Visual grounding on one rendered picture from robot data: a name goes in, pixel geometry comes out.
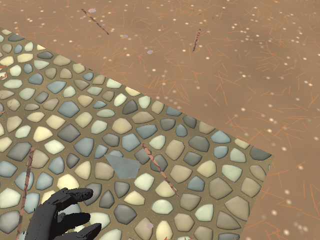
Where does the robot left hand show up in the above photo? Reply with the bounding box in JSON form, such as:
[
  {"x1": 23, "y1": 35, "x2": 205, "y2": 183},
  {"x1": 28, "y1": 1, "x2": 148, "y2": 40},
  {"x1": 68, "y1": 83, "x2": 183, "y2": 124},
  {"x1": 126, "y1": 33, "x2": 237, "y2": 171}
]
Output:
[{"x1": 23, "y1": 187, "x2": 102, "y2": 240}]

